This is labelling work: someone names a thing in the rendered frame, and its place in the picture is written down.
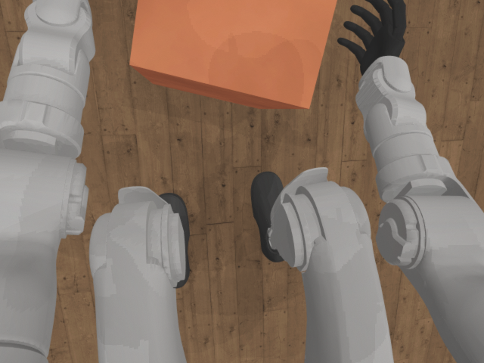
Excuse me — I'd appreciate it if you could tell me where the left robot forearm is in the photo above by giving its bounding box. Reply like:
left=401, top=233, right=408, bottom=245
left=0, top=0, right=95, bottom=159

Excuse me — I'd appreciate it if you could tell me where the right robot forearm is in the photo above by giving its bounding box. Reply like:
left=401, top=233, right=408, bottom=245
left=355, top=56, right=484, bottom=214

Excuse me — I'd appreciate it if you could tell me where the right robot upper arm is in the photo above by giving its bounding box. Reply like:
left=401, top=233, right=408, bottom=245
left=376, top=195, right=484, bottom=363

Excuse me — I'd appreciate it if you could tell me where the carton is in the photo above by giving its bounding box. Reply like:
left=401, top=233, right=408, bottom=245
left=129, top=0, right=337, bottom=109

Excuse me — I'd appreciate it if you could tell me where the left robot upper arm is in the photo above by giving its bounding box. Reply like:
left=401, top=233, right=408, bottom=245
left=0, top=148, right=88, bottom=363

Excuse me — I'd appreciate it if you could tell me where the robot right thigh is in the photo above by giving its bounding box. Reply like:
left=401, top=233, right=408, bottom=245
left=277, top=181, right=394, bottom=363

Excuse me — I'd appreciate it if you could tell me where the robot left foot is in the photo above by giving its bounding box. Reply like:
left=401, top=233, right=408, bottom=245
left=159, top=193, right=190, bottom=289

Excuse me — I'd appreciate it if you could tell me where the robot right hand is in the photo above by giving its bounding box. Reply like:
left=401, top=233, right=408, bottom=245
left=337, top=0, right=406, bottom=76

